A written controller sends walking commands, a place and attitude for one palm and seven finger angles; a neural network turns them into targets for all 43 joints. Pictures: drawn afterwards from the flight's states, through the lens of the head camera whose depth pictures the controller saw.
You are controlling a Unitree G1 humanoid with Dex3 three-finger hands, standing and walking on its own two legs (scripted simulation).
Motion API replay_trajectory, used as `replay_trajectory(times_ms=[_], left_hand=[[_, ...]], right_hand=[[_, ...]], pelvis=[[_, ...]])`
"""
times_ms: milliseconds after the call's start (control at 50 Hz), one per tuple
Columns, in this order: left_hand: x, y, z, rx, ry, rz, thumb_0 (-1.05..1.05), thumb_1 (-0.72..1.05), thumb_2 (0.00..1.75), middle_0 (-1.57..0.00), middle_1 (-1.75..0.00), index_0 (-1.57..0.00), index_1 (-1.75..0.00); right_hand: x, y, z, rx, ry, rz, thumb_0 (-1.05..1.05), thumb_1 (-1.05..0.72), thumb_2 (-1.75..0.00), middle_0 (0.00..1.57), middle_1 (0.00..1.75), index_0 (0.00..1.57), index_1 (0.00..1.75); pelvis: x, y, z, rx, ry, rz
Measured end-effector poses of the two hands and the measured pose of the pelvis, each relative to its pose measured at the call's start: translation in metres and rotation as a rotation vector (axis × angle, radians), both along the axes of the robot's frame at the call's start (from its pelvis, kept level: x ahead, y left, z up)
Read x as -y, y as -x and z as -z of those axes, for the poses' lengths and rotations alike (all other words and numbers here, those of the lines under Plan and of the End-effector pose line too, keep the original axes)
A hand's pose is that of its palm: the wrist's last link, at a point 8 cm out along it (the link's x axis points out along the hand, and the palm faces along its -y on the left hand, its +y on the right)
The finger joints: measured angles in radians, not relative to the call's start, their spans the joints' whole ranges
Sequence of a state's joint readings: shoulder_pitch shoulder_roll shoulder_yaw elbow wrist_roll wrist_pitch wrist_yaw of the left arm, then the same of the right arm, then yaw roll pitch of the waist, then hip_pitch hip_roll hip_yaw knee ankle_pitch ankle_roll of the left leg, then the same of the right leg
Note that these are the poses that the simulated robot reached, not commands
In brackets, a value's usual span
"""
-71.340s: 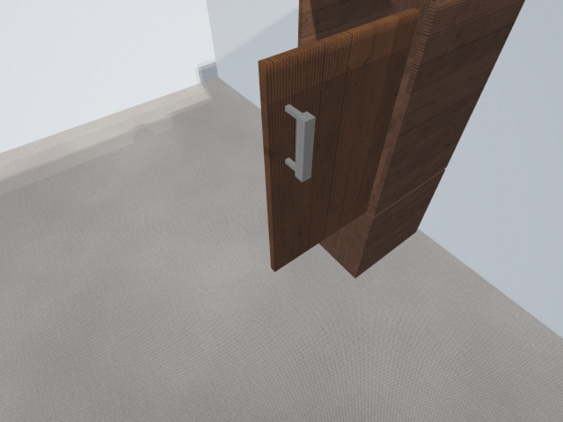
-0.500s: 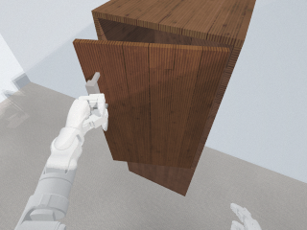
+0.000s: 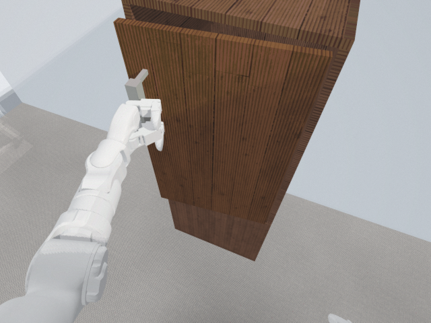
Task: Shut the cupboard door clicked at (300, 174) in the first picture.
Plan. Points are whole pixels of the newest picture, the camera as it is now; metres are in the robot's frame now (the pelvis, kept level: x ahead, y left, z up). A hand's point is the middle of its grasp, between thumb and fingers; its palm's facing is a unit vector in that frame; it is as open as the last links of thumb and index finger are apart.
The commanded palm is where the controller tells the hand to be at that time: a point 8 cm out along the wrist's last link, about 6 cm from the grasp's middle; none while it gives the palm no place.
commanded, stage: push the door shut along its arc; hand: left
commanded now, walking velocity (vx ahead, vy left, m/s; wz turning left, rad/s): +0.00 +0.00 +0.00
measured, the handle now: (144, 104) +0.52 +0.14 +0.12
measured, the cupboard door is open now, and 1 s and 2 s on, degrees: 7 0 0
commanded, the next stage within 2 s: pull the fist back off the door in 0.76 s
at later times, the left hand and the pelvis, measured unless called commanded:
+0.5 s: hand (191, 111) +0.49 +0.04 +0.12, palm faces -0.40 -0.92 -0.02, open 3.2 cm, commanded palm +0.50 +0.09 +0.12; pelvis +0.01 +0.00 -0.01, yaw -2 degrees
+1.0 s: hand (191, 108) +0.51 +0.05 +0.12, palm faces -0.13 -0.99 +0.03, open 2.8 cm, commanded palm +0.51 +0.06 +0.12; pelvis +0.00 -0.02 -0.02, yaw +2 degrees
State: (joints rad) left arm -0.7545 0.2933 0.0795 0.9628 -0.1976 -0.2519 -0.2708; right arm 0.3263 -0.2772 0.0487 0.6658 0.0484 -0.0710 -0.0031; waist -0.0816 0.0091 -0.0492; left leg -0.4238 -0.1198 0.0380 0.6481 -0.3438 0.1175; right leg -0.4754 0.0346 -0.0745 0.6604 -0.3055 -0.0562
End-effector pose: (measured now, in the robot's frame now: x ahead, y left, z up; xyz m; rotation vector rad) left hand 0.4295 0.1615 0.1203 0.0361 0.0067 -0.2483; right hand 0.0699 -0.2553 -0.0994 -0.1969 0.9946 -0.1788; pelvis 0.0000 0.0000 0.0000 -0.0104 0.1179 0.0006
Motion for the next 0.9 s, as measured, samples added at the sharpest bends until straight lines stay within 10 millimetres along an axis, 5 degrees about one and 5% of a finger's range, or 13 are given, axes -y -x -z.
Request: replay_trajectory(times_ms=[440, 540, 900], left_hand=[[0.050, -0.059, -0.001, -0.025, 0.000, 0.147, 0.02, 0.90, 0.90, -1.30, -1.50, -1.30, -1.50], [0.062, -0.071, -0.001, -0.036, 0.010, 0.163, 0.02, 0.90, 0.91, -1.30, -1.50, -1.30, -1.50], [0.056, -0.076, -0.002, -0.077, -0.025, 0.171, -0.02, 0.79, 0.93, -1.30, -1.50, -1.35, -1.50]], right_hand=[[0.013, 0.066, 0.009, -0.188, 0.027, 0.109, 0.01, -0.91, -0.90, 0.20, 0.30, 0.20, 0.29], [0.016, 0.071, 0.010, -0.211, 0.023, 0.124, 0.01, -0.91, -0.90, 0.20, 0.30, 0.20, 0.29], [0.036, 0.062, 0.019, -0.255, 0.079, 0.051, 0.01, -0.91, -0.90, 0.20, 0.30, 0.20, 0.29]], pelvis=[[0.002, -0.007, 0.007, -0.095, 0.002, 0.023], [0.006, -0.010, 0.008, -0.111, 0.000, 0.030], [0.018, -0.004, 0.017, -0.161, 0.010, -0.028]])
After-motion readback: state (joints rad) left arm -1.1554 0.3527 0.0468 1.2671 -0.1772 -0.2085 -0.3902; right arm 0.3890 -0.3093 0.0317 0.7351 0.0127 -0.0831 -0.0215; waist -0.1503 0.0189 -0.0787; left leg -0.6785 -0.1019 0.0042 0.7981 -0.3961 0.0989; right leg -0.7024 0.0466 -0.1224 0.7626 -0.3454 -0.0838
